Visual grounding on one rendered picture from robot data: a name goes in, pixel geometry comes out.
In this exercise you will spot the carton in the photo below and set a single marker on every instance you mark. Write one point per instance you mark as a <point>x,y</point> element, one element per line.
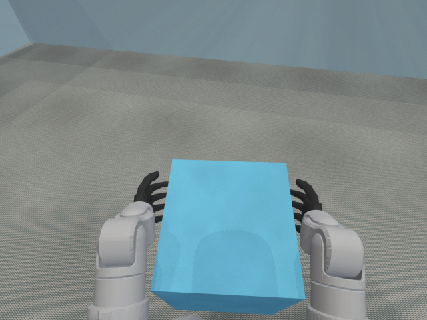
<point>228,239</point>

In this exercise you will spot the left robot forearm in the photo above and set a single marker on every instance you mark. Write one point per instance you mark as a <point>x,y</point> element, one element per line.
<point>121,263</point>

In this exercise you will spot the right robot forearm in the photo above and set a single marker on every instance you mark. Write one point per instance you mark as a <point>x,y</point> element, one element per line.
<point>337,268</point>

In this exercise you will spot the robot left hand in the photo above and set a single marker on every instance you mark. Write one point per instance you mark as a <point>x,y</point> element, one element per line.
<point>145,190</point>

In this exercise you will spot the robot right hand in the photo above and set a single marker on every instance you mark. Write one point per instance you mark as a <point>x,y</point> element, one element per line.
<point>310,201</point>

